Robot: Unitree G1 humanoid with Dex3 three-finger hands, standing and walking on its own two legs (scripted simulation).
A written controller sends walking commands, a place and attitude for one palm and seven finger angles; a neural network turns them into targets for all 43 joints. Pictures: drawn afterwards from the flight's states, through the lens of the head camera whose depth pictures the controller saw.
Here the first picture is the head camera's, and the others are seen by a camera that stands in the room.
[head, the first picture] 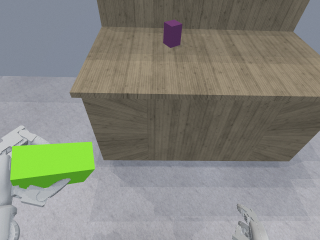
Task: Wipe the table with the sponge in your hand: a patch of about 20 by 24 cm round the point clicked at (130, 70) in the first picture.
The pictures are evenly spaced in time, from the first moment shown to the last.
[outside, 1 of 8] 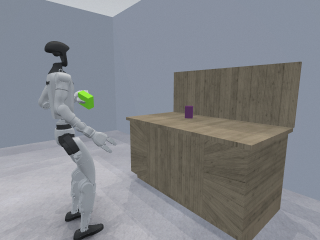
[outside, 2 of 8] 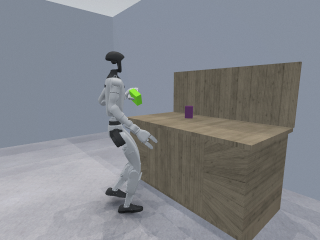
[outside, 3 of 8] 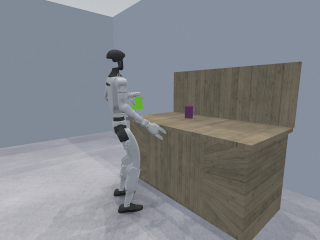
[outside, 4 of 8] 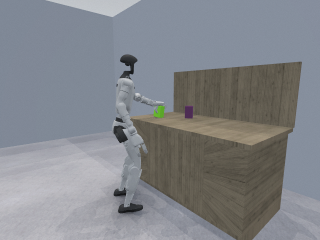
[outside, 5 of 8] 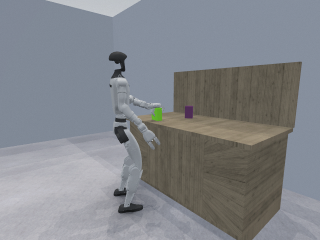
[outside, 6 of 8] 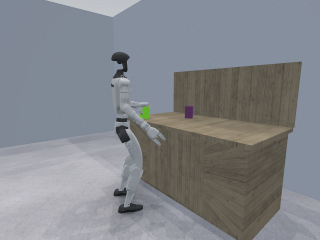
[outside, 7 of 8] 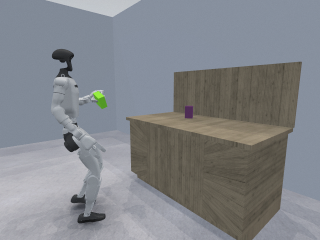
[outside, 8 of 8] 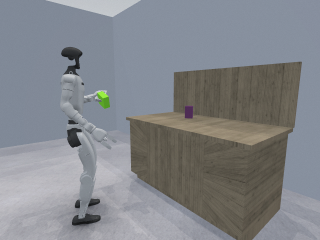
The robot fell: no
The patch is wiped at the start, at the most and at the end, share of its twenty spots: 0.00 1.00 1.00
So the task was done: yes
